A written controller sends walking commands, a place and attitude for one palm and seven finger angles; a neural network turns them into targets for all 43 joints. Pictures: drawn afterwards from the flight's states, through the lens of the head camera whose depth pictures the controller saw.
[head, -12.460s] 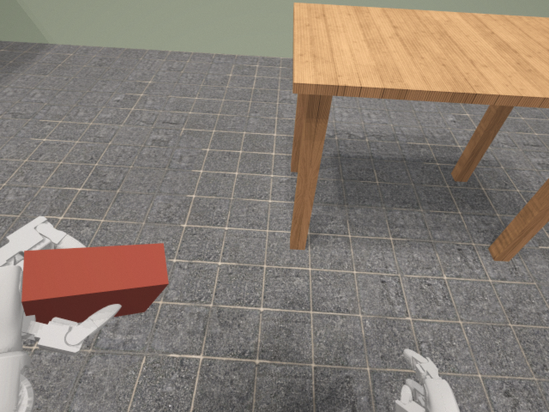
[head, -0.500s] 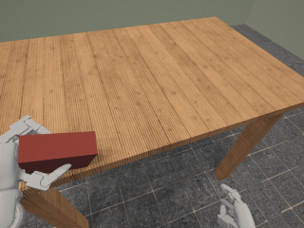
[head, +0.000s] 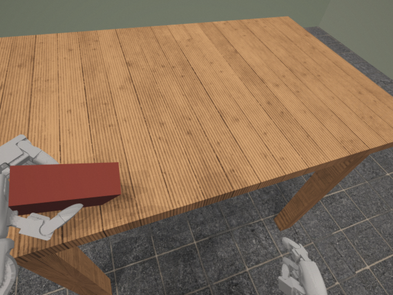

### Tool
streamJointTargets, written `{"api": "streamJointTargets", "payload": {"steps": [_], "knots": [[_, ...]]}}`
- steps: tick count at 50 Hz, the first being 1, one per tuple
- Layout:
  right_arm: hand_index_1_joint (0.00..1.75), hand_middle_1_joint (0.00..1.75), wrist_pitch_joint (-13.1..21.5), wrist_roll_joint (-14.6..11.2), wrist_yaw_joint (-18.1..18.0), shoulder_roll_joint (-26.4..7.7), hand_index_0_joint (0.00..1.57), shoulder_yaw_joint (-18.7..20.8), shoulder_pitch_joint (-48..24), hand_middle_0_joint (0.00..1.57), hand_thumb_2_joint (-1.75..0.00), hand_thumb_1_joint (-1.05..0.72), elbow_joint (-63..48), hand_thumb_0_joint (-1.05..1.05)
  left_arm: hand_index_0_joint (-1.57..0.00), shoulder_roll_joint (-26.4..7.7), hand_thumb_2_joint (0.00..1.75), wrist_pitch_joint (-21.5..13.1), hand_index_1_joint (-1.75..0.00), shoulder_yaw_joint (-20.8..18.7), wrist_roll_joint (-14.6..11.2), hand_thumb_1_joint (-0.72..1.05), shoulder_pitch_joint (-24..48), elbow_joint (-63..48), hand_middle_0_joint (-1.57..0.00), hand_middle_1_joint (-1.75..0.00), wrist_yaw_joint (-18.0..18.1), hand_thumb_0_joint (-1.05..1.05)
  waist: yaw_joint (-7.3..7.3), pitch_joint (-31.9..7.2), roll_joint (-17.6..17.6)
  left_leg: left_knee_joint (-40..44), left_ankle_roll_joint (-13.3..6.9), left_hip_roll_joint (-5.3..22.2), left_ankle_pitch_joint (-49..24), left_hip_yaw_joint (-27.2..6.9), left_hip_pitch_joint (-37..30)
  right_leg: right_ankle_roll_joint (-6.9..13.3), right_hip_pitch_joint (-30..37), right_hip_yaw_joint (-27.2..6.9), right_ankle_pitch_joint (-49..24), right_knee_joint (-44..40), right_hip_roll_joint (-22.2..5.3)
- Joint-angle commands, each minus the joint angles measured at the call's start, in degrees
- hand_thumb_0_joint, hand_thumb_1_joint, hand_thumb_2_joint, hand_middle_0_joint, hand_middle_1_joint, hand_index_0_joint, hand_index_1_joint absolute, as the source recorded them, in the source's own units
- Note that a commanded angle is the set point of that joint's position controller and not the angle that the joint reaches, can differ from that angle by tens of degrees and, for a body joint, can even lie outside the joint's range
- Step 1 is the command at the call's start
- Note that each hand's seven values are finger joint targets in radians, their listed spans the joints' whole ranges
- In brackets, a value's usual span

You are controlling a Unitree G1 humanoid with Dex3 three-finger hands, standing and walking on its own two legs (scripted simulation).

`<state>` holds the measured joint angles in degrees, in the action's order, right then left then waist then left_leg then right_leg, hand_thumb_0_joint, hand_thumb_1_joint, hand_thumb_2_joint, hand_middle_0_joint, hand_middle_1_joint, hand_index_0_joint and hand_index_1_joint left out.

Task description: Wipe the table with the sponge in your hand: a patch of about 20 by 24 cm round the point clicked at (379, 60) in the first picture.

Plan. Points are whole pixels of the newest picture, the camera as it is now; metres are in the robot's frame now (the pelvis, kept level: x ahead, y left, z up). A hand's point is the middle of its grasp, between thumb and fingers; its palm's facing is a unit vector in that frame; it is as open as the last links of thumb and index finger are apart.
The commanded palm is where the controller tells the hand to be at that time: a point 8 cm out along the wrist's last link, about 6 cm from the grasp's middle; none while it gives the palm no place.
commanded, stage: come to a stop and stand still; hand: left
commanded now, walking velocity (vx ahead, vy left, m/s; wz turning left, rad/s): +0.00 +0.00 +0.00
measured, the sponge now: (81, 188) +0.24 +0.21 +0.14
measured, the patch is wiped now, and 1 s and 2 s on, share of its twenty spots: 0.00 0.00 0.00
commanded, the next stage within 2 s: look again from close up in 0.06 s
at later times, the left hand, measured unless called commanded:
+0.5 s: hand (47, 191) +0.22 +0.24 +0.16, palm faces +0.40 -0.84 -0.36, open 9.2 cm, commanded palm +0.16 +0.28 +0.18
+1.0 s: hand (36, 207) +0.19 +0.25 +0.16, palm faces +0.44 -0.84 -0.33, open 9.2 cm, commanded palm +0.14 +0.27 +0.18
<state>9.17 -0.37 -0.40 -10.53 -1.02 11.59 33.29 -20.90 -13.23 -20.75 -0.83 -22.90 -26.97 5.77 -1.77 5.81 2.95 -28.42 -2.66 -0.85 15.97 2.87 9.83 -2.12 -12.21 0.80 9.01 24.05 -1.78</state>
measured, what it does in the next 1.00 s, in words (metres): stands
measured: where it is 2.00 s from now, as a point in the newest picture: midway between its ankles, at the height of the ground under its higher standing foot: outside the picture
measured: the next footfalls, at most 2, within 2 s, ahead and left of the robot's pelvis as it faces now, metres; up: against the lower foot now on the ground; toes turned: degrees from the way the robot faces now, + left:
none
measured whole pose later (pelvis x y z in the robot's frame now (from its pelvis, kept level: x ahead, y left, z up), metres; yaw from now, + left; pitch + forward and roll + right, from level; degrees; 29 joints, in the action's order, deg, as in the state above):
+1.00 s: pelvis -0.02 -0.01 +0.00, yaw +0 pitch -3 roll -1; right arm 9.9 -0.4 -1.8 -11.6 -1.1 13.9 35.0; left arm -19.5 -14.9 -20.8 -1.5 -21.2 -21.0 5.6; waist -2.9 2.9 1.9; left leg -29.2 -1.9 0.0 14.6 2.3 11.9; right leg -0.9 -13.9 1.3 7.9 24.4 -0.9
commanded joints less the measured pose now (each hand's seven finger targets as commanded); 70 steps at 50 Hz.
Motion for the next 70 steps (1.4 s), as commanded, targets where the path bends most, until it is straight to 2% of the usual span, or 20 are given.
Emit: {"api": "streamJointTargets", "payload": {"steps": [1, 10, 21, 27, 28, 29, 30, 31, 32, 33, 36, 38, 40, 42, 47, 49, 54, 57, 65, 70], "knots": [[0.3, 0.3, 2.71, -0.34, -0.52, -8.08, 0.2, 3.62, -3.93, 0.2, -0.9, -0.9, -8.98, 0.0, -1.2, -8.45, 1.3, -4.33, -1.6, -5.59, -0.95, 0.1, 4.71, -13.82, -1.2, -1.6, 1.42, 0.0, 0.23, -11.65, -8.02, 7.55, 3.17, 5.57, -14.96, -4.62, 4.05, 2.45, 10.68, -0.26, -10.96, 1.71, -0.04], [0.3, 0.3, 2.0, -0.26, -1.01, -7.85, 0.2, 3.37, -4.5, 0.2, -0.9, -0.9, -9.01, 0.0, -1.2, -7.96, 1.3, -3.64, -1.6, -4.81, -0.81, 0.1, 6.44, -12.44, -1.2, -1.6, 1.64, 0.0, 0.24, -9.45, -6.14, 8.77, 2.03, 4.86, -4.81, -4.66, 6.38, 2.54, 10.25, -2.12, -6.91, -0.83, -0.62], [0.3, 0.3, 1.9, -0.34, -1.17, -8.05, 0.2, 3.64, -4.47, 0.2, -0.9, -0.9, -9.23, 0.0, -1.2, -8.19, 1.3, -3.69, -1.6, -5.1, -0.98, 0.1, 5.25, -13.9, -1.2, -1.6, 1.84, 0.0, 0.15, -9.91, -8.07, 8.92, 2.07, 4.66, -6.44, -5.02, 6.06, 2.7, 11.06, -2.02, -7.68, -0.4, -0.68], [0.3, 0.3, 1.62, -0.58, -1.39, -7.9, 0.2, 3.63, -5.06, 0.2, -0.9, -0.9, -8.98, 0.0, -1.2, -8.88, 1.3, -3.14, -1.6, -6.5, -1.21, 0.1, 2.05, -12.49, -1.2, -1.6, 2.18, 0.0, 0.2, -10.06, -5.33, 8.03, 2.3, 4.57, -7.36, -4.69, 4.87, 2.64, 10.07, -2.11, -8.23, -1.3, -1.0], [0.3, 0.3, 3.97, 3.73, -1.16, -9.19, 0.2, 2.4, 1.62, 0.2, -0.9, -0.9, -7.38, 0.0, -1.2, -53.77, 1.3, -9.04, -1.6, -37.53, 8.5, 0.1, 63.14, -27.59, -1.2, -1.6, 1.61, 0.0, -0.63, -4.92, -4.37, 0.13, 0.65, 5.1, -16.2, -3.41, 12.1, 3.78, 4.13, -3.0, -9.92, -0.07, -0.88], [0.3, 0.3, 4.11, 1.1, -0.94, -2.3, 0.2, 0.9, -2.54, 0.2, -0.9, -0.9, -3.66, 0.0, -1.2, -17.77, 1.3, -6.72, -1.6, -15.2, 1.79, 0.1, 26.67, 8.58, -1.2, -1.6, -1.24, 0.0, -0.24, -15.91, -3.14, 5.07, 1.49, 2.57, -19.15, -4.75, 1.98, 6.48, 4.53, -3.49, -13.43, 0.75, -4.04], [0.3, 0.3, 5.35, 0.38, -1.03, -7.5, 0.2, 3.97, -0.27, 0.2, -0.9, -0.9, -7.89, 0.0, -1.2, -10.17, 1.3, -6.08, -1.6, -7.99, -0.21, 0.1, 13.01, 6.2, -1.2, -1.6, -2.01, 0.0, -1.45, -14.34, -9.59, 3.81, 2.63, 3.9, -22.91, -3.48, -3.3, 6.06, 4.77, -9.39, -17.71, -0.12, -2.92], [0.3, 0.3, 4.9, -0.11, -0.2, -8.39, 0.2, 4.19, -0.51, 0.2, -0.9, -0.9, -7.88, 0.0, -1.2, -8.76, 1.3, -6.69, -1.6, -4.89, -1.37, 0.1, 11.42, -2.23, -1.2, -1.6, -2.03, 0.0, -0.25, -16.59, -13.66, 4.43, 2.72, 4.33, -24.24, -4.37, -2.4, 5.12, 7.9, -6.4, -15.9, 1.25, -3.3], [0.3, 0.3, 5.0, -0.88, 0.75, -7.15, 0.2, 3.72, -2.92, 0.2, -0.9, -0.9, -8.15, 0.0, -1.2, -2.77, 1.3, -6.31, -1.6, -0.48, -2.5, 0.1, 5.43, -2.97, -1.2, -1.6, -1.78, 0.0, -0.23, -16.65, -15.72, 5.11, 3.11, 5.41, -27.38, -4.2, -4.37, 4.62, 7.15, -3.18, -13.19, 3.8, -2.09], [0.3, 0.3, 4.7, -0.42, 1.43, -8.65, 0.2, 4.11, -2.75, 0.2, -0.9, -0.9, -8.93, 0.0, -1.2, -5.16, 1.3, -5.99, -1.6, -1.06, -1.99, 0.1, 4.15, -7.84, -1.2, -1.6, -1.28, 0.0, -0.68, -16.25, -14.42, 5.3, 2.53, 6.57, -27.37, -4.81, -1.65, 3.93, 7.64, -2.16, -10.78, 4.56, -1.57], [0.3, 0.3, 3.93, -0.65, 1.42, -8.48, 0.2, 3.84, -3.42, 0.2, -0.9, -0.9, -9.41, 0.0, -1.2, -7.91, 1.3, -4.88, -1.6, -3.72, -2.11, 0.1, -0.58, -8.04, -1.2, -1.6, -0.02, 0.0, -0.9, -13.05, -0.87, 6.48, 1.69, 6.17, -12.29, -5.09, 7.19, 2.88, 10.02, -2.23, -7.23, 2.46, -1.54], [0.3, 0.3, 3.33, -0.66, 0.3, -8.4, 0.2, 3.53, -4.47, 0.2, -0.9, -0.9, -9.43, 0.0, -1.2, -9.92, 1.3, -4.67, -1.6, -6.86, -2.47, 0.1, 0.4, -7.86, -1.2, -1.6, 0.9, 0.0, -0.39, -12.28, 1.28, 7.44, 1.48, 5.35, -4.57, -5.01, 8.29, 2.57, 9.04, -1.61, -3.19, 1.13, -1.83], [0.3, 0.3, 3.38, -0.56, -0.8, -8.24, 0.2, 3.3, -5.13, 0.2, -0.9, -0.9, -9.75, 0.0, -1.2, -11.17, 1.3, -5.06, -1.6, -8.29, -2.56, 0.1, 4.41, -8.4, -1.2, -1.6, 0.87, 0.0, -0.14, -9.29, 0.67, 7.86, 1.12, 4.07, 2.18, -5.29, 9.11, 2.86, 5.73, -4.12, 3.72, -1.73, -2.08], [0.3, 0.3, 3.35, -0.48, -1.81, -7.93, 0.2, 3.02, -5.88, 0.2, -0.9, -0.9, -9.18, 0.0, -1.2, -14.19, 1.3, -5.49, -1.6, -10.62, -2.29, 0.1, 7.94, -10.23, -1.2, -1.6, 1.31, 0.0, 0.07, -7.74, -2.99, 7.77, 0.68, 3.69, 5.46, -5.08, 7.47, 3.19, 2.26, -5.6, 8.42, -4.08, -2.25], [0.3, 0.3, 4.5, -0.44, -2.05, -7.58, 0.2, 2.71, -5.26, 0.2, -0.9, -0.9, -8.33, 0.0, -1.2, -8.34, 1.3, -5.79, -1.6, -4.96, -1.49, 0.1, 10.12, -7.9, -1.2, -1.6, 0.78, 0.0, 0.18, -6.54, -6.54, 8.4, 0.44, 3.28, 9.0, -4.25, 6.68, 3.3, 0.71, -6.48, 13.38, -6.44, -1.72], [0.3, 0.3, 4.67, -0.24, -1.96, -7.86, 0.2, 2.65, -4.1, 0.2, -0.9, -0.9, -8.06, 0.0, -1.2, -6.64, 1.3, -5.49, -1.6, -2.9, -1.02, 0.1, 10.05, -6.54, -1.2, -1.6, 0.76, 0.0, 0.12, -6.3, -5.15, 9.02, 0.47, 3.15, 9.91, -4.67, 8.46, 3.03, 2.07, -5.92, 14.24, -6.28, -1.32], [0.3, 0.3, 4.96, -0.18, -1.63, -8.15, 0.2, 2.72, -4.09, 0.2, -0.9, -0.9, -8.01, 0.0, -1.2, -6.81, 1.3, -5.06, -1.6, -2.78, -0.38, 0.1, 9.35, -7.59, -1.2, -1.6, 0.92, 0.0, -0.04, -6.56, -4.79, 9.92, 0.68, 3.41, 7.64, -4.89, 9.11, 2.7, 4.42, -4.94, 10.58, -5.53, -0.45], [0.3, 0.3, 5.03, -0.19, -1.37, -8.09, 0.2, 2.8, -4.8, 0.2, -0.9, -0.9, -7.95, 0.0, -1.2, -9.62, 1.3, -5.15, -1.6, -6.1, -0.26, 0.1, 8.02, -9.58, -1.2, -1.6, 1.21, 0.0, -0.24, -8.15, -5.44, 9.43, 1.13, 3.37, 2.95, -4.55, 8.0, 2.63, 6.77, -3.82, 4.28, -4.24, -0.06], [0.3, 0.3, 4.06, -0.22, -0.77, -8.01, 0.2, 3.37, -4.01, 0.2, -0.9, -0.9, -8.35, 0.0, -1.2, -8.08, 1.3, -4.96, -1.6, -6.0, -1.2, 0.1, 3.8, -10.53, -1.2, -1.6, 0.89, 0.0, 0.0, -11.1, -6.42, 6.85, 2.29, 3.93, -11.73, -4.76, 5.14, 2.75, 10.89, -1.95, -11.15, -0.59, -0.6], [0.3, 0.3, 3.12, -0.43, -0.64, -8.01, 0.2, 3.42, -4.24, 0.2, -0.9, -0.9, -8.49, 0.0, -1.2, -7.82, 1.3, -4.27, -1.6, -5.63, -1.39, 0.1, 3.56, -11.14, -1.2, -1.6, 0.89, 0.0, 0.1, -10.77, -6.22, 7.12, 2.81, 4.7, -14.15, -4.9, 4.62, 2.38, 10.77, -0.94, -12.1, 0.51, -0.48]]}}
